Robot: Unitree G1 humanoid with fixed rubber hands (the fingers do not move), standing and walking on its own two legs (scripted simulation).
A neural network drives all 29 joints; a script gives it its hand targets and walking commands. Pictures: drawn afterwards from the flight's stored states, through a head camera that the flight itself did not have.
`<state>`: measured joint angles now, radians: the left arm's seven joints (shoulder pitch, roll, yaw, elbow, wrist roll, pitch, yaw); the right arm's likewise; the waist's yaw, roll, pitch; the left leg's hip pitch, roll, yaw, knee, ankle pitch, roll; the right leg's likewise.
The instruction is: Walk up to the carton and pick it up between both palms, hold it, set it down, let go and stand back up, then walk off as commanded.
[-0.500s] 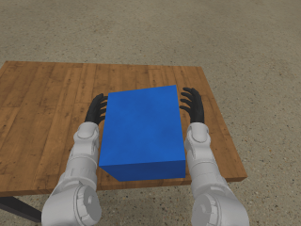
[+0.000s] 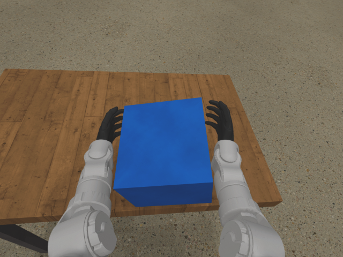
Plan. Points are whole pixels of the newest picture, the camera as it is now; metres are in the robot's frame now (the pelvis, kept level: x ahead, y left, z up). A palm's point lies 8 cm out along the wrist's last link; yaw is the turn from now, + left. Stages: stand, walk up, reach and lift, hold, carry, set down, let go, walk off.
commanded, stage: set down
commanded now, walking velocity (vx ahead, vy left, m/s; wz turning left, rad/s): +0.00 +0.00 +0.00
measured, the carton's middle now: (167, 153) +0.35 -0.01 +0.02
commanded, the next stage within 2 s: none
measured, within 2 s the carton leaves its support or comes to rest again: rests again in 0.26 s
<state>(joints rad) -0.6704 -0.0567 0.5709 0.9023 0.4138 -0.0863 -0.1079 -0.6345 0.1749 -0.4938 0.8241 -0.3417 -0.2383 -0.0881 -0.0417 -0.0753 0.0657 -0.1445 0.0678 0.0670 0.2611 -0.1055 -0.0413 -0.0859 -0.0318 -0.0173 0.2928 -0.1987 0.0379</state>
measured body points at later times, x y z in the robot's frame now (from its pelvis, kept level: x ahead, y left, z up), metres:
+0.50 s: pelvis +0.00 +0.04 -0.02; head +0.05 +0.07 +0.43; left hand +0.42 +0.19 +0.01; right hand +0.38 -0.13 +0.01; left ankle +0.02 +0.15 -0.75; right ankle -0.03 -0.13 -0.75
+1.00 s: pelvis -0.03 +0.03 -0.02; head -0.01 +0.04 +0.43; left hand +0.33 +0.22 -0.01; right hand +0.32 -0.16 +0.00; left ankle +0.02 +0.15 -0.75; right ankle -0.03 -0.13 -0.75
